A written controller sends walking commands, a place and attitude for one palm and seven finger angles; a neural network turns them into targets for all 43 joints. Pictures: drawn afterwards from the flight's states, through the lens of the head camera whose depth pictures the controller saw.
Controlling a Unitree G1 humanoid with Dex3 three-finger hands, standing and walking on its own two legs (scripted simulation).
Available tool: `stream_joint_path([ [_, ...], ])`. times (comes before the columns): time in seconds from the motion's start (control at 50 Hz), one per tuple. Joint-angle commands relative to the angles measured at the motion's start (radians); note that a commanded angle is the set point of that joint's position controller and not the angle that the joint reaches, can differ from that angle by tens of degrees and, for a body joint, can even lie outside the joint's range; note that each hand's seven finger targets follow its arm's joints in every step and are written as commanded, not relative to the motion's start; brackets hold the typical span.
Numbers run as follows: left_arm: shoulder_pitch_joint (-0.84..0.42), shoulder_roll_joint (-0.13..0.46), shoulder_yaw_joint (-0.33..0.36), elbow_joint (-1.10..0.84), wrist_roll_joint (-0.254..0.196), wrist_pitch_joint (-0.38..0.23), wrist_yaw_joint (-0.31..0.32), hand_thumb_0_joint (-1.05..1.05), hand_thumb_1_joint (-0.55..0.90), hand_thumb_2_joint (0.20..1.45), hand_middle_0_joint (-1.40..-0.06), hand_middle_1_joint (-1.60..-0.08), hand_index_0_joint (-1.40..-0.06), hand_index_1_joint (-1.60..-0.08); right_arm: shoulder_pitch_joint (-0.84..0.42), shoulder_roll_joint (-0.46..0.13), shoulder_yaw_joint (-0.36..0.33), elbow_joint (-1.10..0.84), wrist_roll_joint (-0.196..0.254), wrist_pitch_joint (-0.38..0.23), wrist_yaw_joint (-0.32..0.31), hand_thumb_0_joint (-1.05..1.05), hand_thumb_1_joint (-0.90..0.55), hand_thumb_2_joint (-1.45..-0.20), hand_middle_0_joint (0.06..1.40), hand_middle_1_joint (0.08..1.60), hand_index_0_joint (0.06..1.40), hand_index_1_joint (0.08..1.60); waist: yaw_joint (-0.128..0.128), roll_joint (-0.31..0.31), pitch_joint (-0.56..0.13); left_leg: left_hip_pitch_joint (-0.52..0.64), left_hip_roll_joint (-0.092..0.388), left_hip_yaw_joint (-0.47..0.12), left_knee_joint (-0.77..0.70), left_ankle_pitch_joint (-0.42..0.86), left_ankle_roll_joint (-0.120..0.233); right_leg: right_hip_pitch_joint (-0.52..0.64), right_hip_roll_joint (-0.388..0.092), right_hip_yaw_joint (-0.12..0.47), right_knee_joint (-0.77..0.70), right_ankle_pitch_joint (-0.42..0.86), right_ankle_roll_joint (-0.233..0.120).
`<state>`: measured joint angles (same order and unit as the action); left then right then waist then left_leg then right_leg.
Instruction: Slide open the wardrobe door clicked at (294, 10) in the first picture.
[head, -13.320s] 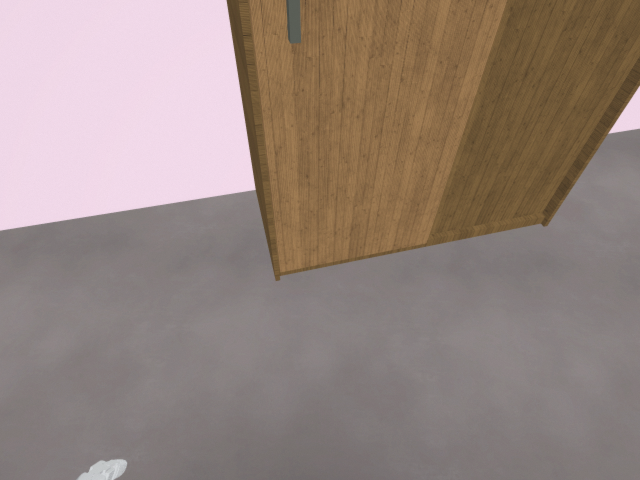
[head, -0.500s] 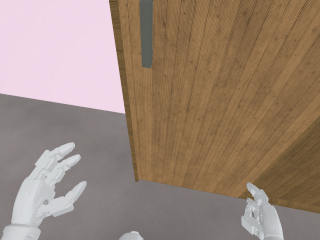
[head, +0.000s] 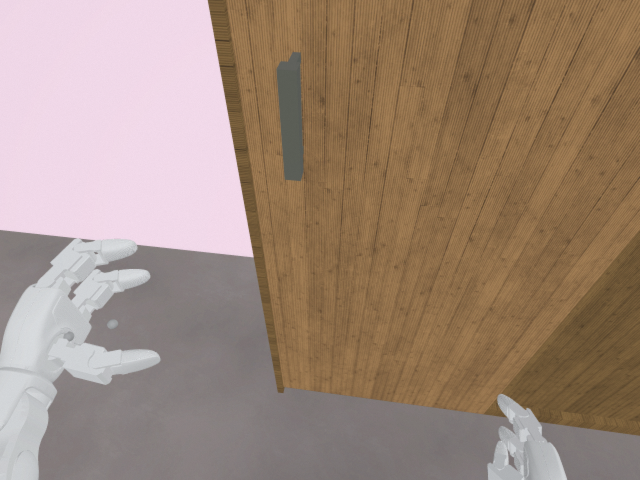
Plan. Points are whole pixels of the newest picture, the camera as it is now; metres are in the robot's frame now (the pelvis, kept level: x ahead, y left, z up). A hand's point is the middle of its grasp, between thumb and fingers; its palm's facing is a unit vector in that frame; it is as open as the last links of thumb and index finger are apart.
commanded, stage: raise the hand with hooked fingers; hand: left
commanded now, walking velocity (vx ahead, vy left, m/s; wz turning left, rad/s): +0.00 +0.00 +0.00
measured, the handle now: (294, 118) +0.50 +0.09 +0.22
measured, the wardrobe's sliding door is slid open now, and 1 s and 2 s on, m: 0.00 0.00 0.00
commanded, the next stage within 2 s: move the hooked fingers beside the handle in 1.04 s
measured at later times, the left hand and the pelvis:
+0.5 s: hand (45, 226) +0.26 +0.28 +0.23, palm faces +0.07 -0.99 -0.14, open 14.0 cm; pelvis +0.00 +0.00 +0.01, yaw +1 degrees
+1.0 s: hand (75, 208) +0.28 +0.26 +0.24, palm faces +0.07 -0.99 -0.13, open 14.0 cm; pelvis +0.01 -0.02 +0.01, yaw +1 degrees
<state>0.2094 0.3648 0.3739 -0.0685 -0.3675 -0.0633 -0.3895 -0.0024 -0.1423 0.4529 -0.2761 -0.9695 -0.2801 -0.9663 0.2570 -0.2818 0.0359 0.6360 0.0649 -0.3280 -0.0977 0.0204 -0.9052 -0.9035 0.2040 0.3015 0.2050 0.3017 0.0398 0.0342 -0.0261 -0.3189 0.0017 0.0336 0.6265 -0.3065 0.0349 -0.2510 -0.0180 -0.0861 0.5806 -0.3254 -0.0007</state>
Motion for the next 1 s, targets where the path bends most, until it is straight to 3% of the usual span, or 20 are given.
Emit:
stream_joint_path([
  [0.0,-0.255,0.248,0.119,-0.240,-0.014,-0.010,-0.001,0.000,-0.360,0.360,-0.290,-1.110,-0.290,-1.110,-0.124,-0.098,-0.023,-0.168,0.003,-0.058,-0.014,0.000,-0.900,-0.900,0.200,0.300,0.200,0.300,0.012,0.091,-0.136,0.174,0.013,-0.088,-0.157,0.228,-0.012,0.009,0.027,0.003,-0.106,0.216,-0.020],
  [0.06,-0.299,0.273,0.136,-0.195,-0.012,0.054,-0.011,0.000,-0.430,0.330,-0.295,-1.155,-0.295,-1.155,-0.133,-0.099,-0.012,-0.169,0.005,-0.040,-0.014,0.000,-0.900,-0.900,0.200,0.300,0.200,0.300,0.022,0.062,-0.095,0.179,0.014,-0.100,-0.185,0.220,-0.016,0.021,0.033,0.001,-0.133,0.208,-0.024],
  [0.12,-0.387,0.285,0.132,-0.203,-0.007,0.114,-0.022,0.000,-0.500,0.300,-0.300,-1.200,-0.300,-1.200,-0.152,-0.094,-0.002,-0.180,0.010,-0.017,-0.014,0.000,-0.900,-0.900,0.200,0.300,0.200,0.300,0.017,0.084,-0.111,0.208,0.012,-0.105,-0.205,0.212,-0.019,0.025,0.030,-0.001,-0.146,0.198,-0.024],
  [0.16,-0.419,0.311,0.147,-0.187,-0.010,0.146,-0.029,0.000,-0.500,0.300,-0.300,-1.200,-0.300,-1.200,-0.160,-0.092,0.006,-0.184,0.010,-0.004,-0.012,0.000,-0.900,-0.900,0.200,0.300,0.200,0.300,0.024,0.049,-0.098,0.212,0.010,-0.108,-0.212,0.210,-0.016,0.037,0.034,0.005,-0.166,0.199,-0.027],
  [0.2,-0.480,0.330,0.157,-0.185,-0.007,0.175,-0.038,0.000,-0.500,0.300,-0.300,-1.200,-0.300,-1.200,-0.170,-0.090,0.009,-0.186,0.014,0.011,-0.014,0.000,-0.900,-0.900,0.200,0.300,0.200,0.300,0.018,0.070,-0.123,0.234,0.008,-0.107,-0.217,0.216,-0.017,0.040,0.032,0.005,-0.171,0.206,-0.026],
  [0.3,-0.608,0.391,0.185,-0.176,0.002,0.222,-0.052,0.000,-0.500,0.300,-0.300,-1.200,-0.300,-1.200,-0.195,-0.086,0.020,-0.193,0.019,0.034,-0.014,0.000,-0.900,-0.900,0.200,0.300,0.200,0.300,0.019,0.079,-0.155,0.268,0.002,-0.112,-0.233,0.212,-0.017,0.060,0.029,0.007,-0.192,0.197,-0.030],
  [0.36,-0.627,0.424,0.205,-0.115,0.002,0.250,-0.068,0.000,-0.500,0.300,-0.300,-1.200,-0.300,-1.200,-0.202,-0.089,0.024,-0.188,0.022,0.044,-0.011,0.000,-0.900,-0.900,0.200,0.300,0.200,0.300,0.024,0.055,-0.141,0.265,-0.001,-0.106,-0.233,0.218,-0.011,0.068,0.030,0.013,-0.211,0.207,-0.031],
  [0.42,-0.703,0.447,0.203,-0.081,0.007,0.283,-0.084,0.000,-0.500,0.300,-0.300,-1.200,-0.300,-1.200,-0.211,-0.095,0.026,-0.190,0.028,0.050,-0.011,0.000,-0.900,-0.900,0.200,0.300,0.200,0.300,0.017,0.073,-0.140,0.266,-0.006,-0.107,-0.239,0.205,-0.010,0.056,0.024,0.011,-0.212,0.198,-0.030],
  [0.46,-0.719,0.484,0.225,-0.058,0.006,0.296,-0.093,0.000,-0.500,0.300,-0.300,-1.200,-0.300,-1.200,-0.215,-0.097,0.025,-0.192,0.029,0.053,-0.007,0.000,-0.900,-0.900,0.200,0.300,0.200,0.300,0.025,0.040,-0.140,0.261,-0.008,-0.106,-0.234,0.208,-0.006,0.069,0.021,0.019,-0.224,0.200,-0.031],
  [0.52,-0.793,0.512,0.230,-0.059,0.014,0.311,-0.107,0.000,-0.500,0.300,-0.300,-1.200,-0.300,-1.200,-0.222,-0.101,0.023,-0.200,0.035,0.054,-0.006,0.000,-0.900,-0.900,0.200,0.300,0.200,0.300,0.020,0.090,-0.171,0.286,-0.013,-0.102,-0.233,0.218,-0.003,0.066,0.018,0.021,-0.218,0.210,-0.031],
  [0.56,-0.705,0.479,0.218,0.025,0.004,0.326,-0.122,0.000,-0.500,0.300,-0.300,-1.200,-0.300,-1.200,-0.209,-0.105,0.020,-0.198,0.035,0.058,0.001,0.000,-0.900,-0.900,0.200,0.300,0.200,0.300,0.026,0.009,-0.150,0.261,-0.010,-0.097,-0.223,0.231,-0.001,0.073,0.018,0.025,-0.221,0.234,-0.029],
  [0.6,-0.690,0.455,0.200,0.044,-0.002,0.341,-0.134,0.000,-0.500,0.300,-0.300,-1.200,-0.300,-1.200,-0.212,-0.114,0.017,-0.199,0.041,0.064,0.007,0.000,-0.900,-0.900,0.200,0.300,0.200,0.300,0.019,0.001,-0.126,0.240,-0.012,-0.092,-0.218,0.224,-0.001,0.055,0.013,0.022,-0.212,0.243,-0.023],
  [0.66,-0.686,0.489,0.224,-0.022,-0.001,0.337,-0.125,0.000,-0.500,0.300,-0.300,-1.200,-0.300,-1.200,-0.222,-0.113,0.011,-0.217,0.041,0.067,0.014,0.000,-0.900,-0.900,0.200,0.300,0.200,0.300,0.032,0.024,-0.157,0.250,-0.012,-0.085,-0.204,0.241,-0.001,0.067,0.011,0.033,-0.205,0.256,-0.024],
  [0.68,-0.704,0.507,0.246,-0.053,-0.004,0.331,-0.119,0.000,-0.500,0.300,-0.300,-1.200,-0.300,-1.200,-0.225,-0.115,0.008,-0.222,0.039,0.067,0.013,0.000,-0.900,-0.900,0.200,0.300,0.200,0.300,0.029,0.030,-0.189,0.257,-0.016,-0.082,-0.200,0.251,0.003,0.078,0.009,0.036,-0.199,0.271,-0.022],
  [0.74,-0.732,0.506,0.256,-0.098,-0.004,0.308,-0.097,0.000,-0.500,0.300,-0.300,-1.200,-0.300,-1.200,-0.223,-0.106,0.008,-0.224,0.038,0.062,0.006,0.000,-0.900,-0.900,0.200,0.300,0.200,0.300,0.023,0.061,-0.194,0.276,-0.015,-0.077,-0.199,0.245,0.002,0.065,0.013,0.028,-0.196,0.257,-0.019],
  [0.76,-0.709,0.532,0.280,-0.100,-0.006,0.301,-0.088,0.000,-0.500,0.300,-0.300,-1.200,-0.300,-1.200,-0.219,-0.105,0.008,-0.217,0.034,0.062,0.007,0.000,-0.900,-0.900,0.200,0.300,0.200,0.300,0.031,0.029,-0.181,0.263,-0.012,-0.076,-0.193,0.254,0.005,0.080,0.011,0.039,-0.204,0.270,-0.018],
  [0.84,-0.731,0.509,0.265,-0.087,0.006,0.302,-0.072,0.000,-0.500,0.300,-0.300,-1.200,-0.300,-1.200,-0.216,-0.105,0.007,-0.212,0.037,0.058,-0.003,0.000,-0.900,-0.900,0.200,0.300,0.200,0.300,0.021,0.081,-0.174,0.266,-0.015,-0.071,-0.198,0.245,0.004,0.067,0.009,0.033,-0.196,0.268,-0.017],
  [0.86,-0.712,0.510,0.259,-0.084,0.008,0.303,-0.073,0.000,-0.500,0.300,-0.300,-1.200,-0.300,-1.200,-0.211,-0.106,0.007,-0.208,0.035,0.060,-0.002,0.000,-0.900,-0.900,0.200,0.300,0.200,0.300,0.025,0.058,-0.172,0.265,-0.012,-0.069,-0.192,0.265,0.005,0.080,0.006,0.040,-0.199,0.293,-0.016],
  [0.94,-0.729,0.487,0.238,-0.075,0.007,0.313,-0.084,0.000,-0.500,0.300,-0.300,-1.200,-0.300,-1.200,-0.216,-0.105,0.006,-0.211,0.039,0.057,-0.007,0.000,-0.900,-0.900,0.200,0.300,0.200,0.300,0.014,0.065,-0.182,0.277,-0.015,-0.069,-0.184,0.268,0.007,0.068,0.005,0.037,-0.189,0.317,-0.010],
  [0.98,-0.704,0.491,0.247,-0.046,-0.002,0.317,-0.095,0.000,-0.500,0.300,-0.300,-1.200,-0.300,-1.200,-0.214,-0.111,0.006,-0.204,0.038,0.062,-0.004,0.000,-0.900,-0.900,0.200,0.300,0.200,0.300,0.014,0.015,-0.182,0.258,-0.013,-0.067,-0.170,0.275,0.010,0.081,-0.004,0.056,-0.189,0.358,0.001],
])
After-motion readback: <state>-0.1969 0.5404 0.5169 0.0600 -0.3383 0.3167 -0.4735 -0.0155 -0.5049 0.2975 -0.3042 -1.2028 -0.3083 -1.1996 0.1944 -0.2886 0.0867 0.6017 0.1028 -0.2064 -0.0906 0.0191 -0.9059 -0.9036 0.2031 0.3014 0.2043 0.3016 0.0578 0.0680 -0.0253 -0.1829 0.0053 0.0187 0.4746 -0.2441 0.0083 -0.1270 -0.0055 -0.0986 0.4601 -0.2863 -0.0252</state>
